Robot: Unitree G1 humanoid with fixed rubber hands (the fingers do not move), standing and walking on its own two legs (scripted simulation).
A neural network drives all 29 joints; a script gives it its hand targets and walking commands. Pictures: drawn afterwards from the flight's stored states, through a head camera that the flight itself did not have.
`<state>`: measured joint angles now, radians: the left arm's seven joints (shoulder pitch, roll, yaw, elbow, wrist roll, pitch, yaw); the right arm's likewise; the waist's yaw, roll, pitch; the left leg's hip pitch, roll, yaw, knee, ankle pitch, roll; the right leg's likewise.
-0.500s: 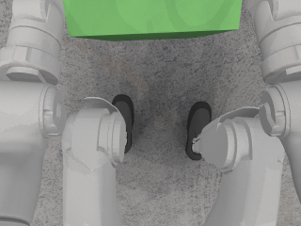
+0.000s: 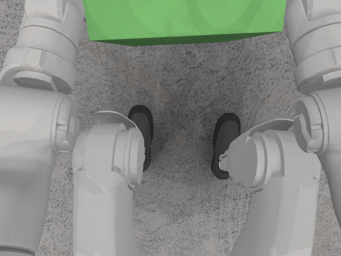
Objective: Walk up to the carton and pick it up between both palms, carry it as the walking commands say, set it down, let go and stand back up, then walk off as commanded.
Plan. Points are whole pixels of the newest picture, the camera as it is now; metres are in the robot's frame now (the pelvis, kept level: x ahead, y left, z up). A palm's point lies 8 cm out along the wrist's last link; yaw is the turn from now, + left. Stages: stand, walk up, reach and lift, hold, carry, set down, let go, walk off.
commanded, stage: reach and lift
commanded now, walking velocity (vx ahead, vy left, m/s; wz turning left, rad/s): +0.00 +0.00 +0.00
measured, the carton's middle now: out of the picture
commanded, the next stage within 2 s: none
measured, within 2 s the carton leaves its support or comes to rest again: leaves its support in 0.52 s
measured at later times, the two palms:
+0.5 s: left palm out of the picture +0.55 +0.20 -0.18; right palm out of the picture +0.57 -0.14 -0.18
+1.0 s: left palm out of the picture +0.55 +0.20 -0.10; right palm out of the picture +0.57 -0.13 -0.11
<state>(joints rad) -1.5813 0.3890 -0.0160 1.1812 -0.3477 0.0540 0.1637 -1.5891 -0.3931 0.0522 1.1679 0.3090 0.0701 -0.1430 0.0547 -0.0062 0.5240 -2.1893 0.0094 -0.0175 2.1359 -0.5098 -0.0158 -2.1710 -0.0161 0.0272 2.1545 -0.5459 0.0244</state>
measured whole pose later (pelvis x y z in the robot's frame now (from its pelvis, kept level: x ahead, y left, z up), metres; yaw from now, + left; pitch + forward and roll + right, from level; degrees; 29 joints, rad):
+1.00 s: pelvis -0.01 -0.01 +0.03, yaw -1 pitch +28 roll +0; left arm -1.47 0.31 0.29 0.82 -0.06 0.33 0.10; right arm -1.48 -0.29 -0.23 0.85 0.08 0.31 -0.12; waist 0.07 -0.04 0.52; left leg -2.04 0.00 -0.05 2.07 -0.52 -0.05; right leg -2.04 0.03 0.03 2.09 -0.54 0.02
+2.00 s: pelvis -0.03 -0.01 +0.12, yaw -1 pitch +24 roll +0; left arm -1.38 0.22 0.40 0.59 0.05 0.48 0.05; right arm -1.37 -0.21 -0.36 0.59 -0.02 0.47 -0.05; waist 0.07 -0.03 0.52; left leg -1.76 0.00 -0.06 1.76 -0.42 -0.05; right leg -1.75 0.04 0.02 1.77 -0.44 0.02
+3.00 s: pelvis -0.03 -0.01 +0.23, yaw +0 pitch +14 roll +0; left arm -1.11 0.12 0.38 0.48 0.07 0.48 0.04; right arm -1.10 -0.13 -0.35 0.50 -0.05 0.47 -0.02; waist 0.06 -0.03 0.52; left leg -1.25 -0.01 -0.06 1.35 -0.35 -0.05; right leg -1.24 0.04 0.03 1.37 -0.37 0.01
